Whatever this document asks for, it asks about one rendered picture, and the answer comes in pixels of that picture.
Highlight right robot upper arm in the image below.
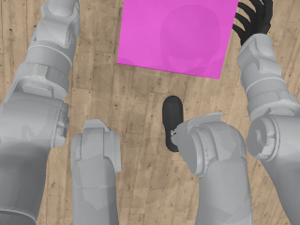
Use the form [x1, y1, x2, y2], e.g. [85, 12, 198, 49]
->
[246, 114, 300, 225]

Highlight robot right forearm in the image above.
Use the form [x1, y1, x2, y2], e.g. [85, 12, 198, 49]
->
[236, 33, 300, 122]

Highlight right robot foot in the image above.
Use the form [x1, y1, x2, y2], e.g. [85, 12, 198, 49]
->
[162, 96, 184, 153]

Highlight robot right shin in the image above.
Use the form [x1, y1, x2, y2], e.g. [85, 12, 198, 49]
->
[171, 112, 247, 162]

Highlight right robot hand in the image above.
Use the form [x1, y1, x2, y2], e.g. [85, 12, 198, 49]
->
[232, 0, 273, 46]

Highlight carton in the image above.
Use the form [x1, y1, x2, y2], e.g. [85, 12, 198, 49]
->
[117, 0, 239, 80]

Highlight robot left forearm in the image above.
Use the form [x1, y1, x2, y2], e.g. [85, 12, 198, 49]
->
[0, 0, 81, 141]

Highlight left robot upper arm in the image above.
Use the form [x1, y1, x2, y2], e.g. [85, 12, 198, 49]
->
[0, 91, 69, 225]

